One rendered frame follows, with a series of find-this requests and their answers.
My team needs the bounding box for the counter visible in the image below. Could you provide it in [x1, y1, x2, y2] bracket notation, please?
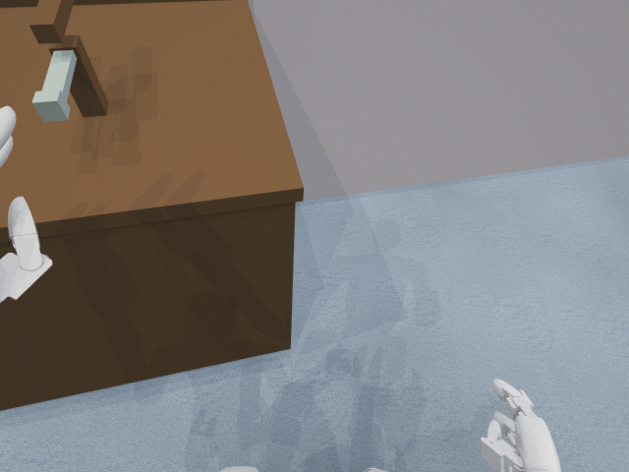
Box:
[0, 0, 304, 411]

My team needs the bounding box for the tap lever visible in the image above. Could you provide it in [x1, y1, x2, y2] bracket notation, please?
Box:
[32, 50, 77, 122]

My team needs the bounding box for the robot left hand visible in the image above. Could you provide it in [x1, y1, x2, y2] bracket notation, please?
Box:
[0, 106, 52, 303]

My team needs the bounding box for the robot right hand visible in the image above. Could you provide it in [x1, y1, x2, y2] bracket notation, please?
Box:
[481, 379, 561, 472]

